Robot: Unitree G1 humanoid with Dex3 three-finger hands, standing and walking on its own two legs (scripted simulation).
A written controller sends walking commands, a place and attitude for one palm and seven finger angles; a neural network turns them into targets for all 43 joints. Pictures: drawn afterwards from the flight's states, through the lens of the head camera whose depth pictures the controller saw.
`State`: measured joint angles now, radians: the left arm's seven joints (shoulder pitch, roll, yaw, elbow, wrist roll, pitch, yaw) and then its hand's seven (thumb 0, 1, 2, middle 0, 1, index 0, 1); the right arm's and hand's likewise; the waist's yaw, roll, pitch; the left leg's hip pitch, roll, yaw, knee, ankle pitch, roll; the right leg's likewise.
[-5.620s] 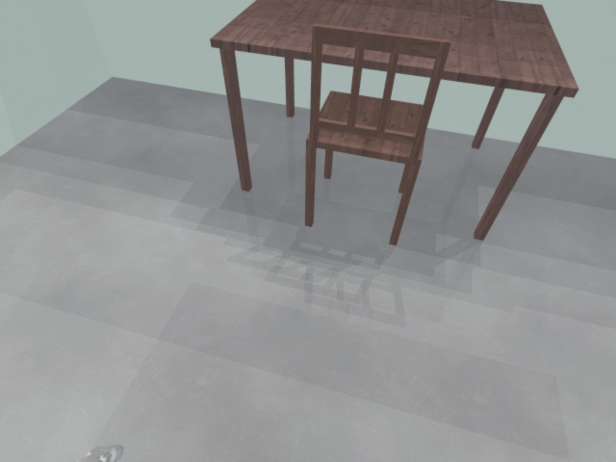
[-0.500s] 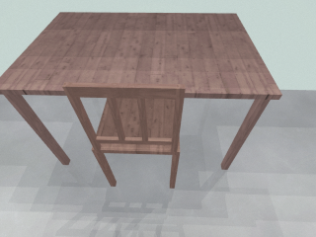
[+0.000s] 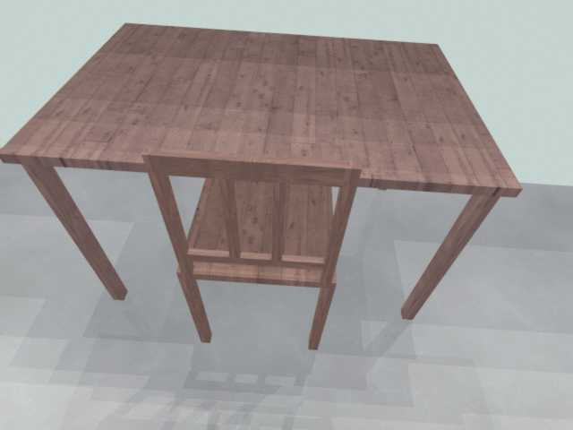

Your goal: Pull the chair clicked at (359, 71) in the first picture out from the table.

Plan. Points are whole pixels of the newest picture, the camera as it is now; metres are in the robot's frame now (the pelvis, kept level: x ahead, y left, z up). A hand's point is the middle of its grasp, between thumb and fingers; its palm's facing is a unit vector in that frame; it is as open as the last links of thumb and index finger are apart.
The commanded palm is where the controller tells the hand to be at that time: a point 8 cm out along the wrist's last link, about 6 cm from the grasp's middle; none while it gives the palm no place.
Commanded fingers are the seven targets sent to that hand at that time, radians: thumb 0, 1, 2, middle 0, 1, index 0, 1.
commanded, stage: look again from close up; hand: left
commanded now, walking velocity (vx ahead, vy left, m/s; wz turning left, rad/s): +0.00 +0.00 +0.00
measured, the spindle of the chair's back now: (231, 220) +0.53 +0.16 -0.09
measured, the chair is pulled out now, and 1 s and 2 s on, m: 0.00 0.00 0.00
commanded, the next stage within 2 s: shuffle to correct the standing spot in 0.62 s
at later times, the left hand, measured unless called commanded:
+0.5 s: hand out of the picture -0.04 +0.18 -0.17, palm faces +0.01 -0.98 -0.19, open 7.3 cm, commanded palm none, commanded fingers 0.00 0.90 0.90 -0.20 -0.30 -0.20 -0.30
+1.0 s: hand out of the picture -0.02 +0.15 -0.17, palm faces +0.02 -0.99 -0.17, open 7.3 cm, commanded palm none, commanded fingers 0.00 0.90 0.90 -0.20 -0.30 -0.20 -0.30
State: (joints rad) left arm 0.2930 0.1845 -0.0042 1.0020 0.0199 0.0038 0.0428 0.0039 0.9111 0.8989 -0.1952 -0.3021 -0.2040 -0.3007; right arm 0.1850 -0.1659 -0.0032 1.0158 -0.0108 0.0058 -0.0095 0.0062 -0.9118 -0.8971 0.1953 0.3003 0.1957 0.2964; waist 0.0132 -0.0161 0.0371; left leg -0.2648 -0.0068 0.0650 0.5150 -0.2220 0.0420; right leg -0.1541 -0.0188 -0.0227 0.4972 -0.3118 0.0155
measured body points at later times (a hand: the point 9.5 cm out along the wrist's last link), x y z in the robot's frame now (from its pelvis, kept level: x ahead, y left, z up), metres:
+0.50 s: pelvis -0.01 +0.02 +0.00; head +0.01 +0.02 +0.45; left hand -0.04 +0.23 -0.16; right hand -0.01 -0.20 -0.16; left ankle +0.04 +0.09 -0.74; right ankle -0.03 -0.13 -0.74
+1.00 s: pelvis +0.02 -0.01 +0.00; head +0.02 -0.01 +0.45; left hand -0.02 +0.20 -0.16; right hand +0.00 -0.23 -0.16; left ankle +0.04 +0.09 -0.74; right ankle -0.03 -0.13 -0.74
